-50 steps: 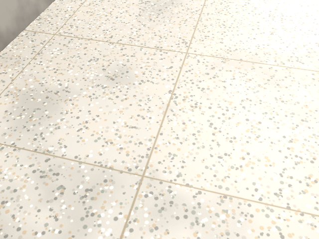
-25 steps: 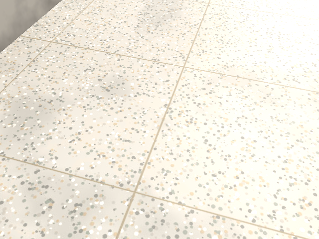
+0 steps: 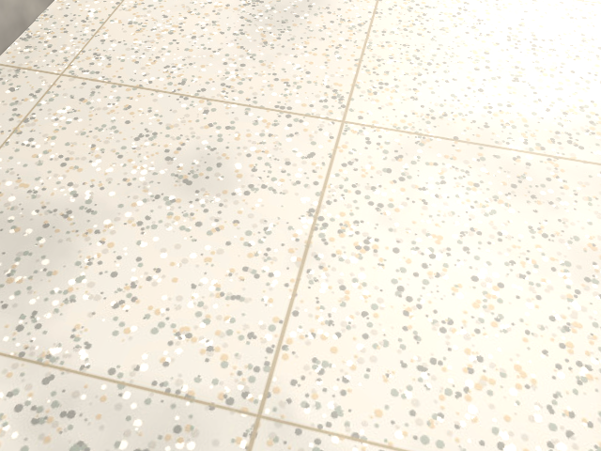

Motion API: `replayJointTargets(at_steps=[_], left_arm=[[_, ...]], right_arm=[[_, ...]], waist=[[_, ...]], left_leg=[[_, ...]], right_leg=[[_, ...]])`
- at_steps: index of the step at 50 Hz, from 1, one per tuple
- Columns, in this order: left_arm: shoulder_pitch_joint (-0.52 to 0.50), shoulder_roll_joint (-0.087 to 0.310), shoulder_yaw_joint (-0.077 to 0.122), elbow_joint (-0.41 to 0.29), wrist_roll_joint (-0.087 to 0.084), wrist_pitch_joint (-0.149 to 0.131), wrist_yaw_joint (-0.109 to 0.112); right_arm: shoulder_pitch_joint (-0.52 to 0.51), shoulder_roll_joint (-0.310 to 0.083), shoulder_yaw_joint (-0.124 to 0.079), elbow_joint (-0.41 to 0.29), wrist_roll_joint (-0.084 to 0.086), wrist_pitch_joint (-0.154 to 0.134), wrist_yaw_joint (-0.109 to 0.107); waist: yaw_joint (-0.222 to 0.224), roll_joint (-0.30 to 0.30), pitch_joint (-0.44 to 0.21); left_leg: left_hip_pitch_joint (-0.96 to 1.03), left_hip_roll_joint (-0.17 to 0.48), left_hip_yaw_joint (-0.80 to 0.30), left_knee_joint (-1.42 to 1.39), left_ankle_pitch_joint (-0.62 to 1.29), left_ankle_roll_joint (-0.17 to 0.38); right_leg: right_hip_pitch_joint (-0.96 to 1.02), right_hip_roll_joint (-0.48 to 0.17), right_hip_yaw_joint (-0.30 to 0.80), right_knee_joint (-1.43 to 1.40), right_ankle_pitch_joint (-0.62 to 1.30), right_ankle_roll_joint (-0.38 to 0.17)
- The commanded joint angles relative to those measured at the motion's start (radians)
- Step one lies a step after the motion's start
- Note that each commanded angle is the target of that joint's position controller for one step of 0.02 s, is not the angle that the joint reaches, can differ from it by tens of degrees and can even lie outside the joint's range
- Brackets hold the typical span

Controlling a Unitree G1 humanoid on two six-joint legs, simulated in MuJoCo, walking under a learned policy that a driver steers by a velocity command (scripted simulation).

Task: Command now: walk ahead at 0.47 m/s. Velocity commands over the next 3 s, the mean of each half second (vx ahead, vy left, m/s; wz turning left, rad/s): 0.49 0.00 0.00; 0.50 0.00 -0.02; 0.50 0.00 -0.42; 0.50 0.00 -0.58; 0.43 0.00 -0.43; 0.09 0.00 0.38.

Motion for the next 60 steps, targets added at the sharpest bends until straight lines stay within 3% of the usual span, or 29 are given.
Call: replayJointTargets(at_steps=[1,3,4,5,6,7,8,9,10,12,13,15,18,23,28,31,33,34,35,36,37,38,40,43,48,51,55,58,60], left_arm=[[-0.108,0.047,0.003,-0.090,-0.005,-0.014,0.005],[-0.041,0.071,0.014,-0.078,-0.004,-0.021,0.016],[0.054,0.090,0.025,-0.050,-0.003,-0.027,0.023],[0.211,0.110,0.039,0.003,-0.001,-0.034,0.032],[0.372,0.154,0.057,0.049,0.017,-0.042,0.042],[0.477,0.257,0.083,0.056,0.040,-0.043,0.048],[0.415,0.254,0.083,0.054,0.011,-0.029,0.034],[0.281,0.205,0.072,0.034,-0.012,-0.027,0.030],[0.211,0.129,0.051,0.021,-0.017,-0.034,0.027],[0.192,0.063,0.029,0.043,-0.011,-0.051,0.032],[0.210,0.051,0.022,0.057,-0.009,-0.059,0.035],[0.269,0.075,0.024,0.081,-0.008,-0.074,0.037],[0.323,0.102,0.026,0.093,-0.012,-0.077,0.037],[0.414,0.096,0.017,0.110,-0.015,-0.075,0.038],[0.488,0.104,0.015,0.141,-0.002,-0.068,0.050],[0.450,0.127,0.021,0.141,0.004,-0.064,0.059],[0.416,0.136,0.022,0.137,0.000,-0.058,0.057],[0.407,0.107,0.011,0.105,-0.012,-0.060,0.054],[0.530,0.006,-0.005,0.088,-0.053,-0.060,0.041],[0.455,0.113,0.024,0.095,-0.026,-0.056,0.045],[0.366,0.110,0.027,0.063,-0.022,-0.060,0.043],[0.324,0.092,0.024,0.056,-0.020,-0.065,0.040],[0.335,0.061,0.023,0.061,0.008,-0.041,0.030],[0.316,0.037,0.022,0.051,0.016,-0.012,0.014],[0.104,0.049,0.015,-0.025,0.005,-0.001,0.005],[0.011,0.032,0.003,-0.057,-0.006,-0.006,0.003],[-0.071,0.039,-0.001,-0.096,-0.001,-0.011,0.001],[-0.035,0.055,0.009,-0.099,0.005,-0.018,0.004],[0.125,0.086,0.029,-0.055,0.009,-0.023,0.011]], right_arm=[[0.044,-0.152,-0.025,-0.014,0.000,-0.010,-0.009],[0.015,-0.170,-0.030,-0.015,-0.003,-0.010,-0.012],[0.003,-0.182,-0.034,-0.015,-0.008,-0.006,-0.015],[-0.012,-0.190,-0.038,-0.018,-0.009,0.001,-0.015],[-0.012,-0.179,-0.034,-0.029,-0.003,0.004,-0.012],[0.064,-0.087,-0.016,-0.058,0.025,0.006,0.001],[0.095,-0.111,-0.032,-0.051,0.023,0.005,0.009],[-0.008,-0.154,-0.043,-0.080,0.008,0.010,0.007],[-0.086,-0.150,-0.042,-0.101,0.001,0.004,0.011],[-0.093,-0.112,-0.040,-0.102,-0.018,0.018,0.017],[-0.070,-0.091,-0.036,-0.093,-0.024,0.032,0.023],[-0.088,-0.083,-0.036,-0.104,-0.026,0.049,0.029],[-0.227,-0.100,-0.037,-0.158,-0.025,0.062,0.035],[-0.423,-0.086,-0.023,-0.226,-0.009,0.056,0.041],[-0.536,-0.099,-0.021,-0.274,-0.008,0.046,0.038],[-0.470,-0.123,-0.033,-0.268,-0.008,0.033,0.030],[-0.193,-0.164,-0.058,-0.179,-0.018,0.017,0.014],[-0.010,-0.239,-0.081,-0.140,-0.044,0.009,0.001],[0.042,-0.334,-0.106,-0.131,-0.052,0.015,0.004],[-0.036,-0.284,-0.098,-0.141,-0.012,0.029,0.013],[-0.146,-0.229,-0.082,-0.157,-0.002,0.028,0.015],[-0.195,-0.170,-0.066,-0.160,-0.005,0.020,0.019],[-0.210,-0.110,-0.046,-0.137,-0.001,0.008,0.011],[-0.138,-0.136,-0.047,-0.102,0.006,-0.011,0.007],[-0.066,-0.154,-0.045,-0.086,0.002,-0.012,0.007],[-0.025,-0.152,-0.042,-0.075,-0.002,-0.016,0.003],[0.025,-0.152,-0.040,-0.054,-0.008,-0.014,-0.011],[0.004,-0.180,-0.046,-0.055,-0.012,-0.008,-0.024],[-0.016,-0.209,-0.055,-0.063,-0.015,0.007,-0.029]], waist=[[0.015,0.108,0.101],[0.057,0.113,0.057],[0.098,0.120,0.004],[0.163,0.105,-0.076],[0.221,0.072,-0.166],[0.194,-0.108,-0.299],[0.152,-0.155,-0.343],[0.102,-0.059,-0.172],[0.092,0.012,-0.065],[0.028,0.019,0.004],[0.010,0.009,-0.001],[0.003,0.004,0.003],[0.021,0.001,0.044],[0.076,-0.014,0.061],[0.109,-0.031,0.071],[0.057,-0.048,0.038],[-0.062,-0.024,-0.104],[-0.123,0.047,-0.228],[-0.064,0.292,-0.348],[-0.056,0.131,-0.301],[-0.018,0.102,-0.147],[0.004,0.055,-0.076],[0.062,0.078,-0.028],[0.082,0.085,-0.016],[0.048,0.084,0.044],[0.020,0.092,0.060],[-0.001,0.091,0.080],[0.034,0.106,0.047],[0.101,0.123,-0.052]], left_leg=[[-0.084,0.279,-0.089,-0.023,0.641,0.107],[-0.028,0.289,-0.066,0.085,0.894,0.090],[-0.006,0.287,-0.055,0.205,1.015,0.078],[-0.027,0.265,-0.036,0.392,1.028,0.063],[-0.185,0.229,-0.019,0.636,0.811,0.050],[-0.483,0.094,0.032,1.023,0.256,0.016],[-0.670,-0.013,-0.092,1.232,-0.213,0.021],[-0.751,0.073,-0.129,1.246,-0.119,0.034],[-0.744,0.114,-0.119,1.185,-0.035,0.035],[-0.643,0.167,-0.118,1.061,0.016,0.023],[-0.603,0.175,-0.113,1.030,0.022,0.012],[-0.618,0.182,-0.089,0.984,0.043,-0.006],[-0.733,0.208,-0.059,0.863,0.146,-0.037],[-0.750,0.182,-0.003,0.581,0.299,-0.057],[-0.762,0.143,0.021,0.443,0.266,-0.023],[-0.627,0.091,0.038,0.379,0.146,0.026],[-0.289,0.045,0.053,0.291,0.170,0.074],[-0.015,0.232,-0.147,0.289,0.101,0.127],[0.247,0.523,-0.658,0.185,0.044,0.274],[0.176,0.479,-0.709,0.123,0.005,0.253],[0.034,0.445,-0.532,0.109,0.031,0.218],[-0.086,0.400,-0.427,0.072,0.137,0.189],[-0.225,0.317,-0.278,0.030,0.242,0.130],[-0.256,0.291,-0.203,-0.002,0.341,0.135],[-0.220,0.260,-0.107,-0.057,0.373,0.121],[-0.185,0.258,-0.035,-0.064,0.428,0.097],[-0.060,0.300,0.027,-0.032,0.524,0.085],[0.021,0.322,0.080,0.111,0.867,0.065],[0.033,0.321,0.113,0.377,1.079,0.052]], right_leg=[[0.056,0.041,-0.038,-0.102,0.033,-0.035],[0.154,0.082,-0.048,-0.129,-0.025,-0.074],[0.246,0.109,-0.049,-0.136,-0.069,-0.093],[0.410,0.135,-0.056,-0.192,-0.061,-0.113],[0.648,0.046,0.038,-0.214,-0.100,-0.147],[0.903,-0.248,0.463,-0.266,-0.276,-0.242],[0.927,-0.344,0.829,-0.447,-0.339,-0.320],[0.782,-0.303,0.680,-0.470,-0.433,-0.281],[0.627,-0.266,0.542,-0.506,-0.382,-0.251],[0.451,-0.182,0.366,-0.547,-0.190,-0.188],[0.417,-0.158,0.308,-0.556,-0.127,-0.177],[0.410,-0.142,0.249,-0.568,-0.018,-0.184],[0.443,-0.122,0.196,-0.611,0.001,-0.182],[0.535,-0.088,0.120,-0.600,0.168,-0.149],[0.713,-0.133,0.112,-0.539,0.322,-0.154],[0.761,-0.153,0.089,-0.414,0.604,-0.132],[0.692,-0.108,0.043,-0.104,0.693,-0.099],[0.481,-0.064,0.015,0.178,0.387,-0.081],[0.107,0.135,-0.022,0.561,-0.371,-0.034],[0.018,0.106,0.131,0.641,-0.419,-0.053],[-0.023,0.055,0.134,0.618,-0.328,-0.058],[0.004,0.022,0.130,0.563,-0.264,-0.056],[0.092,-0.017,0.123,0.469,-0.222,-0.039],[0.090,-0.024,0.092,0.410,-0.190,-0.010],[-0.035,-0.044,0.055,0.201,-0.019,0.022],[-0.007,-0.013,0.036,0.050,0.064,0.007],[-0.006,0.014,0.000,-0.066,0.055,-0.038],[0.080,0.072,-0.051,-0.112,-0.063,-0.092],[0.253,0.147,-0.087,-0.144,-0.144,-0.139]])
Next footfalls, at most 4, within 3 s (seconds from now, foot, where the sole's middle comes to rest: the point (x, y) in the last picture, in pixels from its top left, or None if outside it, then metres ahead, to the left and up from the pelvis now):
0.12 right None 0.26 -0.09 -0.78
0.66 left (257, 410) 0.57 0.09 -0.78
1.22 right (327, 295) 0.86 -0.09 -0.78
1.78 left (297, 194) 1.22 -0.02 -0.78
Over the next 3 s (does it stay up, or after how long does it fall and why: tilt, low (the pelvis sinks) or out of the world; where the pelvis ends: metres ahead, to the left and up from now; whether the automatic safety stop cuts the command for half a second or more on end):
stays up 1.38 -0.34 0.00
